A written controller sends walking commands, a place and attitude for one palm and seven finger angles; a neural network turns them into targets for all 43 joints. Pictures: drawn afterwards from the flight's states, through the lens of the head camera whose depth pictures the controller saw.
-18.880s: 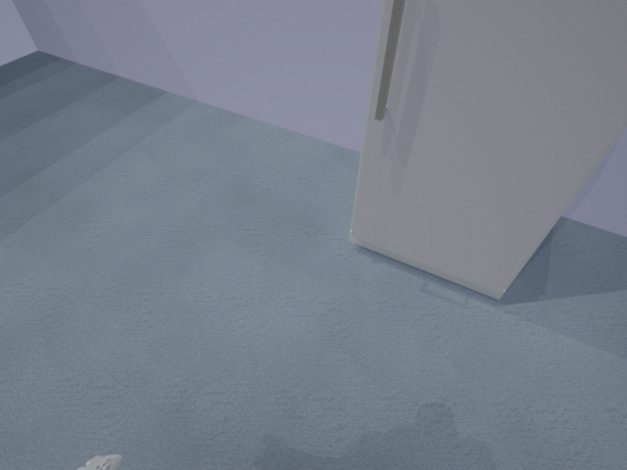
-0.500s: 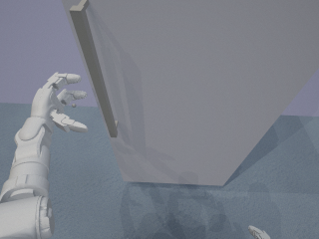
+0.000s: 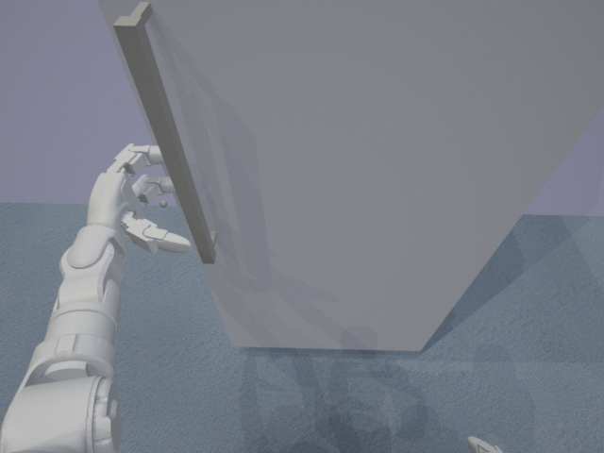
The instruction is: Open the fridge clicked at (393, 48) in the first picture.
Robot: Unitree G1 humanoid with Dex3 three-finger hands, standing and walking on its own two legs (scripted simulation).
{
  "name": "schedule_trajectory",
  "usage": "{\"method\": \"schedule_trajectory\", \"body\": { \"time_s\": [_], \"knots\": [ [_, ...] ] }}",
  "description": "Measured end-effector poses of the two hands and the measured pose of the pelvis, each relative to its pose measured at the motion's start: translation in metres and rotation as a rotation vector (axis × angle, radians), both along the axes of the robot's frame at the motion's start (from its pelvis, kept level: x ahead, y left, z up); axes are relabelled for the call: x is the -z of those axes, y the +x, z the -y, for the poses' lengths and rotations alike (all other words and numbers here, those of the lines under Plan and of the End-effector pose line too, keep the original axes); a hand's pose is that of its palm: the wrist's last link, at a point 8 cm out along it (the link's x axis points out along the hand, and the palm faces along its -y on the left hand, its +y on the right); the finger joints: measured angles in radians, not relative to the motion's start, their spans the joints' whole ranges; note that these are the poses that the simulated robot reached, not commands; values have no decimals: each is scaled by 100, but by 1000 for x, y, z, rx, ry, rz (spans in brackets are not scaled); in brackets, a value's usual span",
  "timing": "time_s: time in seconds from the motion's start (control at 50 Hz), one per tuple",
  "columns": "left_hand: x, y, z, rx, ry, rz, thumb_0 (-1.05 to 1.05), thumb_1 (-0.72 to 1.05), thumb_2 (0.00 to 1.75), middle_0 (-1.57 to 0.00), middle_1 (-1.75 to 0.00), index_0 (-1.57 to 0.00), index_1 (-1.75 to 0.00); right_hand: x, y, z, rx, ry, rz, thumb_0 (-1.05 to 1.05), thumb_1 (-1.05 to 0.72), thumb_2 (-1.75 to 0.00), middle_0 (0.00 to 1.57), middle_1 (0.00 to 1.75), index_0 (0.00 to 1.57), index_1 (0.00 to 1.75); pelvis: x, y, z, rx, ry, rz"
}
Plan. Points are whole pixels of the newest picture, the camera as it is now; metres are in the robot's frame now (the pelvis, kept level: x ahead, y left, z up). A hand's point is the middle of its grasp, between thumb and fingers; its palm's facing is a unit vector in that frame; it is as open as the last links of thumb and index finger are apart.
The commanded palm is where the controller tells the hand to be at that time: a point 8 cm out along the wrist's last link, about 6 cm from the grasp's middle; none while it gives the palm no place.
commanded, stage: feel for the door with the fingertips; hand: left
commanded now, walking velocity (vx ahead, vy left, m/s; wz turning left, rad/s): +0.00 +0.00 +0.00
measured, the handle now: (185, 167) +0.47 +0.17 +0.12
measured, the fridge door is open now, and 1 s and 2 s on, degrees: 0 0 0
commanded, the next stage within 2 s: slide the fingers in behind the handle in 0.68 s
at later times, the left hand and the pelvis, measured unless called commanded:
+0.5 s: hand (169, 196) +0.42 +0.18 +0.12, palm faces -0.02 -1.00 -0.02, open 14.0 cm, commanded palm +0.40 +0.24 +0.11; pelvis -0.01 +0.00 +0.00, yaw +0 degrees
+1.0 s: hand (165, 192) +0.43 +0.19 +0.11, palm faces -0.03 -1.00 -0.02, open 13.6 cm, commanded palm +0.40 +0.24 +0.11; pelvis -0.02 +0.00 -0.01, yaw +1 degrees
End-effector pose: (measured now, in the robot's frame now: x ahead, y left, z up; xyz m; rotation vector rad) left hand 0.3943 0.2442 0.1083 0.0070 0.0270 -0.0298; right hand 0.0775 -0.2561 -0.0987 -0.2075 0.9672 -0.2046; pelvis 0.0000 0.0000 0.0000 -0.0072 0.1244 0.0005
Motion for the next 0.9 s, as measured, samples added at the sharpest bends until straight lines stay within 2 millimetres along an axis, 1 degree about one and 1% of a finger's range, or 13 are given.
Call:
{"method": "schedule_trajectory", "body": {
  "time_s": [0.12,0.24,0.4,0.5,0.66,0.8,0.9],
  "knots": [
    [-2,-6,8,0,7,30,-1,-50,30,-30,-120,-30,-120,-1,4,2,1,-1,13,1,-90,-89,20,30,20,30,-1,1,1,2,1,8],
    [-4,-5,13,-6,17,23,-1,-50,30,-30,-120,-30,-120,-2,11,2,-7,-4,31,1,-90,-89,20,29,20,30,-1,-1,1,-3,2,15],
    [-9,1,11,-14,16,22,-1,-50,30,-31,-120,-30,-120,-3,13,1,-15,-5,40,0,-90,-89,20,29,20,30,-1,-4,2,-5,2,14],
    [-10,4,10,-12,10,26,-1,-50,30,-30,-120,-30,-120,-1,6,2,-13,-6,22,0,-90,-89,20,29,20,30,0,-6,2,-5,2,9],
    [-8,9,6,-9,12,21,-1,-50,30,-31,-120,-31,-120,2,-11,4,3,-15,-25,0,-90,-89,20,29,20,30,2,-8,0,-6,-2,-2],
    [-7,12,4,-10,13,27,-1,-50,30,-34,-123,-34,-123,7,-26,3,4,-20,-72,0,-90,-89,20,29,20,30,4,-11,-2,-12,-6,-12],
    [-7,14,2,-7,14,26,-1,-50,30,-36,-124,-36,-125,8,-32,1,5,-20,-82,0,-90,-89,20,29,20,30,5,-14,-3,-14,-8,-19]
  ]
}}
